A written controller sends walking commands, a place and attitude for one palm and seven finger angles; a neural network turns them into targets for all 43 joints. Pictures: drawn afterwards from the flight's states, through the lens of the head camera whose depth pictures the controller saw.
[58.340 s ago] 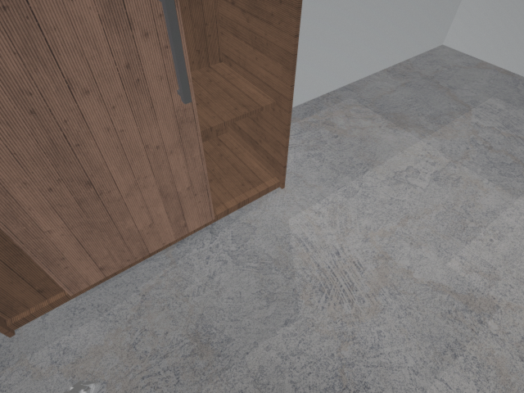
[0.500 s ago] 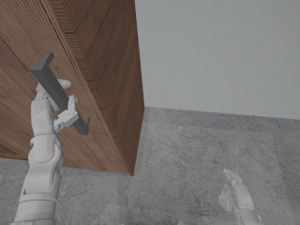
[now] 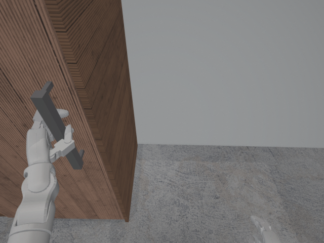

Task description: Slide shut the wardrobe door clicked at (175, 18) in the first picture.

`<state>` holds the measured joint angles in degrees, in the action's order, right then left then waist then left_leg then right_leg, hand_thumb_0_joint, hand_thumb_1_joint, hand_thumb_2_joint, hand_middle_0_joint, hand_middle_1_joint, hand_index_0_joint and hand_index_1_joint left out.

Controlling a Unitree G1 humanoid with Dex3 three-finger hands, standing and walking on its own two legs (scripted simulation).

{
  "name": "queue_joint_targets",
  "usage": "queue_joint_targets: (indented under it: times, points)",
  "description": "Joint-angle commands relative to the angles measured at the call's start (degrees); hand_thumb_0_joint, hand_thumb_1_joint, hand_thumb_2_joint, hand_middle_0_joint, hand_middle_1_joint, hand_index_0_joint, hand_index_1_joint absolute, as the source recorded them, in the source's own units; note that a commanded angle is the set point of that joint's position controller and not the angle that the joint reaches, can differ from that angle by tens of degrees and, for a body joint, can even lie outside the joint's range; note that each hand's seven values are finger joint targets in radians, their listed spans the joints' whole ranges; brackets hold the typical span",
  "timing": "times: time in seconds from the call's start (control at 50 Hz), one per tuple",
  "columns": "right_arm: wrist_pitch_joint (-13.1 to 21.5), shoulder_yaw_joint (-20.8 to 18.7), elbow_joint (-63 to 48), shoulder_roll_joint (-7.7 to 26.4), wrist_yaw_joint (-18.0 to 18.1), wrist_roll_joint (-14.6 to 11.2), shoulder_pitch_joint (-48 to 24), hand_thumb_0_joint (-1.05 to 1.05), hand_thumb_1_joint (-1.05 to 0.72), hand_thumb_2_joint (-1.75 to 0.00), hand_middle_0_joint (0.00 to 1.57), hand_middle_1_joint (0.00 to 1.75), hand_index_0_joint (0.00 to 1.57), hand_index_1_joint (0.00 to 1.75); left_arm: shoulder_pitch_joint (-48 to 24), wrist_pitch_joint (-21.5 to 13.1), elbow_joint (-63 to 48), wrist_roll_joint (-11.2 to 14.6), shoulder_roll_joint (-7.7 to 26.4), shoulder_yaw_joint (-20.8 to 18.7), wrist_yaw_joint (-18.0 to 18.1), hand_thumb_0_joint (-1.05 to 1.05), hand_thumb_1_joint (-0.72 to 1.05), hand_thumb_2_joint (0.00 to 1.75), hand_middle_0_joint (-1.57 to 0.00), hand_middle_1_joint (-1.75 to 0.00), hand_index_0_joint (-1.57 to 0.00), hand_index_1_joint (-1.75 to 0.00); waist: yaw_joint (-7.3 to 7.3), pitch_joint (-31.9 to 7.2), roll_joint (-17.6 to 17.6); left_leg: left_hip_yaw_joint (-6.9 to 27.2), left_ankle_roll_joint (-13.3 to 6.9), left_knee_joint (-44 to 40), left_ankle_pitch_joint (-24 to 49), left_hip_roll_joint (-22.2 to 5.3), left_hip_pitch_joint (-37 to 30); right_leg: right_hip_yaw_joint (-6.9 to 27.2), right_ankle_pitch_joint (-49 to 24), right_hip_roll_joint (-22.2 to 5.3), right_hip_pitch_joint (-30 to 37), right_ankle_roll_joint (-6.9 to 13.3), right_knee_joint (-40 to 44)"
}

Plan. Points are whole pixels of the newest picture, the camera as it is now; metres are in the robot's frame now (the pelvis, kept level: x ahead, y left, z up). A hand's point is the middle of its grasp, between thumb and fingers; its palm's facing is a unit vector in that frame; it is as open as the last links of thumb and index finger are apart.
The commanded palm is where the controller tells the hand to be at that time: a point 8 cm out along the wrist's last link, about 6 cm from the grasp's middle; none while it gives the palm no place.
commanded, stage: stop walking and hold the door there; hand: left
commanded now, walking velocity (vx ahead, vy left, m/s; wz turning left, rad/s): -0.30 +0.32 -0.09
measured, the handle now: (65, 131) +0.36 +0.27 +0.09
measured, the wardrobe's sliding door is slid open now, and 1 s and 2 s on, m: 0.00 0.00 0.00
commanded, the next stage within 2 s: loosen the grip on the handle in 1.20 s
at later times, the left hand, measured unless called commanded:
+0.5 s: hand (65, 142) +0.31 +0.24 +0.11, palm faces +0.16 -0.98 -0.11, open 6.1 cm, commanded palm +0.28 +0.26 +0.11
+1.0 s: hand (67, 142) +0.31 +0.24 +0.11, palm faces +0.22 -0.97 -0.14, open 6.3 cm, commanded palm +0.27 +0.26 +0.11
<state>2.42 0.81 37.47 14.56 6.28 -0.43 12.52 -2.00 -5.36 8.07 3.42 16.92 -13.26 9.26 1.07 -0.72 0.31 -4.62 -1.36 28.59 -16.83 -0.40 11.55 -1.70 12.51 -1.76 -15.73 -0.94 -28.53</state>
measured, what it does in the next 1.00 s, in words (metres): walks backwards: right foot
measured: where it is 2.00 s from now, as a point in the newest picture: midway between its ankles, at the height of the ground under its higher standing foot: outside the picture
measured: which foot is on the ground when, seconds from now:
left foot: down 0.00-1.00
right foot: down 0.00-0.28, up 0.30-0.84, down 0.86-1.00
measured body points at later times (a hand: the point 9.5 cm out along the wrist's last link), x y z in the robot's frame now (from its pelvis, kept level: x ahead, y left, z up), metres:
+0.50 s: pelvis -0.06 +0.09 +0.01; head -0.03 +0.10 +0.46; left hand +0.29 +0.29 +0.12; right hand +0.06 -0.11 -0.10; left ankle -0.03 +0.15 -0.74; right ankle -0.11 -0.04 -0.69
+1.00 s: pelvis -0.08 +0.07 +0.00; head -0.07 +0.06 +0.45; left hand +0.29 +0.29 +0.12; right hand +0.04 -0.19 -0.10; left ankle -0.02 +0.15 -0.74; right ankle -0.13 -0.03 -0.74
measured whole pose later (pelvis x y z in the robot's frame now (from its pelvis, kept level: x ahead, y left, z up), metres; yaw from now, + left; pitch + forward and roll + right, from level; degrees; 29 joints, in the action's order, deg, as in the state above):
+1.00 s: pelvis -0.08 +0.07 +0.00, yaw -3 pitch +1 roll -1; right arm 3.0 1.5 39.0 14.6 5.3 -0.6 13.8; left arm -19.6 -2.8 24.4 5.4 14.8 -7.8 9.3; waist 0.5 -0.8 -2.1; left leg -7.9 -2.7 26.8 -9.7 -1.3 18.3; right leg -2.8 17.5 1.1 -9.1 1.2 -25.6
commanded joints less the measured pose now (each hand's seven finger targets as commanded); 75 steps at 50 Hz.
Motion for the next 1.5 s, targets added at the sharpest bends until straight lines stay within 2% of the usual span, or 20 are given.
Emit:
queue_joint_targets:
  times: [0.0,0.08,0.14,0.22,0.26,0.28,0.34,0.42,0.56,0.74,0.84,0.9,1.1,1.26,1.28,1.3,1.32,1.34,1.4,1.48]
  points:
    - [1.6,-1.6,-10.0,5.8,-0.5,-0.2,-5.9,0.00,-0.90,-0.90,0.20,0.30,0.20,0.30,-11.1,-5.0,-13.8,-1.9,8.2,0.8,-1.1,0.00,0.90,0.90,-0.45,-1.40,-0.45,-1.40,-1.18,-10.0,-7.4,4.5,0.2,-2.7,25.1,-8.3,2.0,3.6,-21.2,-4.1,9.1,1.5,-0.7]
    - [-0.6,-2.1,-10.8,5.6,-0.6,-0.4,-5.2,0.00,-0.90,-0.90,0.20,0.30,0.20,0.30,-13.8,-3.8,-13.1,-1.7,9.3,1.0,-0.6,0.00,0.90,0.90,-0.45,-1.40,-0.45,-1.40,-1.06,-13.4,3.2,3.4,2.3,9.3,2.6,-1.7,6.1,14.7,-33.3,-15.4,10.3,7.2,3.7]
    - [-1.5,-1.9,-10.4,5.7,-0.7,-0.6,-6.3,0.00,-0.90,-0.90,0.20,0.30,0.20,0.30,-18.4,-1.9,-10.7,-1.8,9.5,1.5,-0.7,0.00,0.90,0.90,-0.45,-1.40,-0.45,-1.40,-1.94,-12.2,10.3,9.8,1.8,19.6,-13.4,-2.0,13.3,19.3,-38.1,-24.1,11.4,11.9,5.0]
    - [-3.1,-0.3,-9.6,4.1,-0.7,-0.5,-8.7,0.00,-0.90,-0.90,0.20,0.30,0.20,0.30,-26.1,-0.7,-13.3,-2.1,6.8,5.6,-1.0,0.00,0.90,0.90,-0.45,-1.40,-0.45,-1.40,0.22,-14.7,5.3,4.1,2.8,-1.6,4.9,-2.2,-2.2,5.4,-28.7,-15.8,2.3,4.4,-4.5]
    - [-3.4,-1.3,-12.5,6.0,-0.6,-0.8,-9.1,0.00,-0.90,-0.90,0.20,0.30,0.20,0.30,-27.3,-1.7,-16.3,-0.5,0.7,11.2,-2.3,0.00,0.90,0.90,-0.45,-1.40,-0.45,-1.40,-1.00,-12.8,-18.4,16.2,-4.6,-13.1,16.1,-17.6,-1.9,-3.1,14.7,-0.8,-6.5,-1.3,-21.4]
    - [-2.5,-0.4,-12.3,4.0,-1.3,-0.7,-8.3,0.00,-0.90,-0.90,0.20,0.30,0.20,0.30,-29.7,-2.1,-17.2,-1.5,-0.4,12.5,-2.5,0.00,0.90,0.90,-0.45,-1.40,-0.45,-1.40,0.07,-12.9,-19.5,21.7,-6.3,-17.2,4.4,-18.8,1.5,0.2,20.1,1.6,-7.8,-0.3,-34.0]
    - [-0.1,-1.4,-9.1,4.4,-1.4,-0.5,-5.9,0.00,-0.90,-0.90,0.20,0.30,0.20,0.30,-30.4,-2.2,-13.7,-1.1,-0.2,12.0,-2.7,0.00,0.90,0.90,-0.45,-1.40,-0.45,-1.40,-0.18,-12.0,1.4,19.6,-7.5,-12.0,13.2,-17.8,-8.6,3.2,12.1,-0.4,-13.2,-0.7,-31.8]
    - [2.4,-0.2,-7.0,3.7,-2.1,0.6,-4.5,0.00,-0.90,-0.90,0.20,0.30,0.20,0.30,-33.4,-1.9,-13.7,-1.6,-2.8,15.5,-3.3,0.00,0.90,0.90,-0.45,-1.40,-0.45,-1.40,0.36,-15.3,-9.8,15.1,-4.0,-11.3,25.3,-16.2,-19.3,1.2,11.8,1.0,-10.2,-0.7,-18.2]
    - [4.4,0.2,-5.7,3.6,-2.7,0.8,-3.7,0.00,-0.90,-0.90,0.20,0.30,0.20,0.30,-35.3,-1.0,-12.4,-0.9,-3.6,17.1,-4.1,0.00,0.90,0.90,-0.45,-1.40,-0.45,-1.40,1.19,-17.5,-8.9,14.3,-1.6,-10.0,38.0,-16.8,-24.3,1.0,11.2,2.9,-6.7,-0.2,-12.1]
    - [4.6,-0.2,-6.2,4.7,-2.2,0.6,-4.4,0.00,-0.90,-0.90,0.20,0.30,0.20,0.30,-39.3,-0.9,-7.4,-0.1,-1.5,14.9,-3.6,0.00,0.90,0.90,-0.45,-1.40,-0.45,-1.40,0.86,-18.5,-10.0,11.2,-0.7,-13.6,14.2,-14.9,-15.7,-1.0,9.3,2.7,2.8,1.2,0.6]
    - [3.6,-0.7,-6.3,5.4,-1.3,0.7,-3.8,0.00,-0.90,-0.90,0.20,0.30,0.20,0.30,-38.0,-1.7,-1.4,-0.3,3.2,10.2,-2.9,0.00,0.90,0.90,-0.45,-1.40,-0.45,-1.40,1.01,-15.7,-7.0,7.1,2.0,-9.8,3.0,-10.5,-4.0,3.5,4.7,-3.6,8.7,4.3,8.7]
    - [3.0,-0.8,-6.5,5.3,-0.8,-0.3,-3.5,0.00,-0.90,-0.90,0.20,0.30,0.20,0.30,-37.3,-1.6,2.6,-0.1,2.0,10.5,-2.8,0.00,0.90,0.90,-0.45,-1.40,-0.45,-1.40,0.58,-12.1,2.5,5.5,0.5,-4.1,4.3,-8.6,-3.0,7.5,3.2,-6.9,3.0,3.9,9.8]
    - [0.8,-0.9,-7.0,5.8,0.5,-1.2,-3.0,0.00,-0.90,-0.90,0.20,0.30,0.20,0.30,-33.5,-3.1,-0.1,-0.6,4.7,8.4,-2.3,0.00,0.90,0.90,-0.45,-1.40,-0.45,-1.40,-0.29,-15.0,0.6,4.3,-0.7,2.9,28.9,-8.7,-3.8,6.1,-29.7,-8.3,9.0,1.7,1.3]
    - [0.4,-1.0,-7.8,5.9,0.4,-0.8,-3.5,0.00,-0.90,-0.90,0.20,0.30,0.20,0.30,-32.6,-3.7,-3.3,-0.5,2.0,10.7,-2.5,0.00,0.90,0.90,-0.45,-1.40,-0.45,-1.40,-0.30,-15.9,-3.3,8.6,-2.8,-0.9,30.6,-11.8,-8.0,3.7,-12.5,-4.0,4.7,0.7,-0.4]
    - [1.7,-6.2,-8.5,8.9,-2.1,-0.2,-2.4,0.00,-0.90,-0.90,0.20,0.30,0.20,0.30,-67.1,-5.1,-1.7,-5.3,45.9,-26.9,-1.1,0.00,0.90,0.90,-0.45,-1.40,-0.45,-1.40,-4.30,-2.8,10.9,6.1,-4.3,5.8,24.1,-8.5,0.2,11.3,-23.1,-5.3,-3.4,-1.1,8.7]
    - [4.7,-3.7,-3.4,7.4,-2.6,0.8,-3.4,0.00,-0.90,-0.90,0.20,0.30,0.20,0.30,-56.2,2.9,24.6,-6.6,10.2,0.8,-5.2,0.00,0.78,0.84,-0.45,-1.40,-0.45,-1.40,3.52,-18.3,9.2,4.6,-1.6,-3.5,37.5,-1.5,-7.2,-0.2,-38.5,2.3,1.2,3.0,-5.5]
    - [5.8,-6.0,-4.7,8.5,-2.8,-2.6,2.2,0.00,-0.90,-0.90,0.20,0.30,0.20,0.30,-46.0,3.1,13.8,-2.3,5.4,-2.3,-7.0,0.00,0.66,0.78,-0.45,-1.40,-0.45,-1.40,0.71,-26.4,3.7,7.0,-1.0,1.1,49.8,-2.8,-17.1,-2.8,-27.0,3.6,-5.0,1.5,-6.8]
    - [7.0,-5.4,-4.9,7.9,-3.3,-2.1,0.3,0.00,-0.90,-0.90,0.20,0.30,0.20,0.30,-42.9,2.6,10.1,-0.8,5.0,-1.4,-7.9,0.00,0.54,0.73,-0.45,-1.40,-0.45,-1.40,-2.65,-29.4,-12.9,7.5,1.5,1.7,55.6,-4.0,-25.5,-0.8,-10.4,2.7,-8.8,2.1,-4.3]
    - [6.9,-4.4,-5.4,7.4,-4.6,-0.7,-0.4,0.00,-0.90,-0.90,0.20,0.30,0.20,0.30,-43.9,-1.4,6.5,-0.7,4.4,1.0,-4.4,0.00,0.17,0.55,-0.45,-1.40,-0.45,-1.40,-0.53,-21.6,-4.6,6.2,0.6,2.3,26.0,-2.2,-15.4,-0.9,-5.9,3.2,-8.5,2.0,0.1]
    - [5.3,-3.6,-5.8,8.3,-4.6,-1.4,-0.5,0.00,-0.90,-0.90,0.20,0.30,0.20,0.30,-48.8,-2.2,14.1,-3.1,4.3,4.3,-2.2,0.00,-0.31,0.32,-0.45,-1.40,-0.45,-1.40,1.58,-15.2,2.4,6.2,-0.7,1.8,10.5,-1.5,-5.4,-0.6,-0.6,2.8,-11.4,1.6,-0.1]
